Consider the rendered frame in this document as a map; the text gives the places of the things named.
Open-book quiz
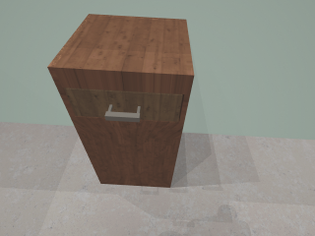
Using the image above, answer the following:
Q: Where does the cabinet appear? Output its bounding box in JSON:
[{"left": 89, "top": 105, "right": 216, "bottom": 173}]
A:
[{"left": 47, "top": 14, "right": 195, "bottom": 188}]

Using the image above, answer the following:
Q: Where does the drawer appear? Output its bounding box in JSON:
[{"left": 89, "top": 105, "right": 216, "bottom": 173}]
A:
[{"left": 64, "top": 88, "right": 183, "bottom": 122}]

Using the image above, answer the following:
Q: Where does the handle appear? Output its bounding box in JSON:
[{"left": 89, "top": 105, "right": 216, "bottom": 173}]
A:
[{"left": 104, "top": 104, "right": 141, "bottom": 123}]

